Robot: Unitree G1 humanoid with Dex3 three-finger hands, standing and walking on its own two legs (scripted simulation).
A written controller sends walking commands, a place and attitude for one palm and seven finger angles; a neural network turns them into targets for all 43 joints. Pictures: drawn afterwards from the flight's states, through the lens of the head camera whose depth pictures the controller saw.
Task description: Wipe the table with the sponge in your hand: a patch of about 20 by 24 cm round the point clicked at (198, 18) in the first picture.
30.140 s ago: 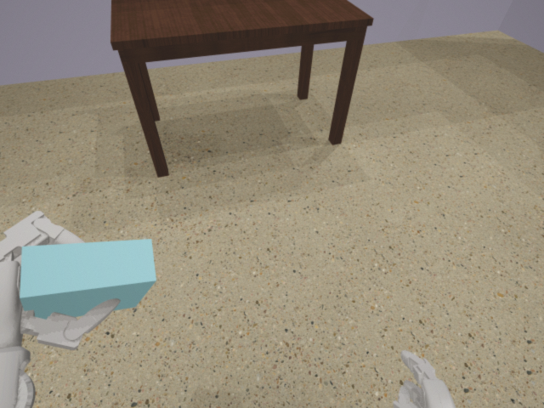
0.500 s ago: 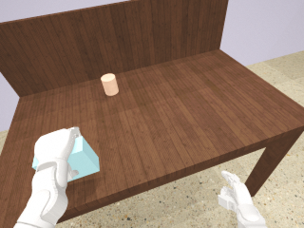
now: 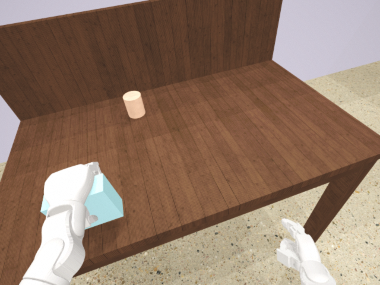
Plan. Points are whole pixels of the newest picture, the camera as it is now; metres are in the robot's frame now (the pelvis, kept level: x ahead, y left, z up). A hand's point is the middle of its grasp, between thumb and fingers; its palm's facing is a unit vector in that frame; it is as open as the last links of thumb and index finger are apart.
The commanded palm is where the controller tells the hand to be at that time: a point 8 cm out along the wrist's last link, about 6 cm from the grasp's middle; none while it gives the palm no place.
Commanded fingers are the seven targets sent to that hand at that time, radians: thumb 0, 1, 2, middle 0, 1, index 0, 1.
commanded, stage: lower the sponge onto the table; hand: left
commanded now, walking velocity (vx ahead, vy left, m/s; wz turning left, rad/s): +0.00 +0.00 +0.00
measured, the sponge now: (90, 208) +0.24 +0.28 +0.03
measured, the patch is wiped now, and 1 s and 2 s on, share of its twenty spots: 0.00 0.00 0.45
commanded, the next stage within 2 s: wipe forward along the first lane in 0.98 s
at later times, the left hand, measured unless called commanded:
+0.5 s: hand (83, 208) +0.24 +0.28 +0.04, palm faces -0.02 -0.12 -0.99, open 9.2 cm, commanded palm +0.22 +0.28 +0.11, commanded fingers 0.00 0.10 1.30 -1.20 -1.60 -1.20 -1.60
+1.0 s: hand (86, 209) +0.24 +0.29 +0.03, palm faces -0.01 -0.11 -0.99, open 9.2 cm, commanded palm +0.21 +0.28 +0.09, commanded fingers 0.00 0.10 1.30 -1.20 -1.60 -1.20 -1.60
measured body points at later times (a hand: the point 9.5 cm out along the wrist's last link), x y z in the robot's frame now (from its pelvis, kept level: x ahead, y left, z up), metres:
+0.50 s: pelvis +0.00 +0.00 +0.00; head -0.01 -0.03 +0.45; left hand +0.23 +0.29 +0.10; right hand +0.25 -0.21 -0.08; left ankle +0.03 +0.12 -0.74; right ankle -0.01 -0.07 -0.74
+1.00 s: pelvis +0.00 +0.01 +0.00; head -0.01 -0.02 +0.45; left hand +0.24 +0.29 +0.08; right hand +0.24 -0.20 -0.09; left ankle +0.03 +0.12 -0.74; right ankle -0.01 -0.07 -0.74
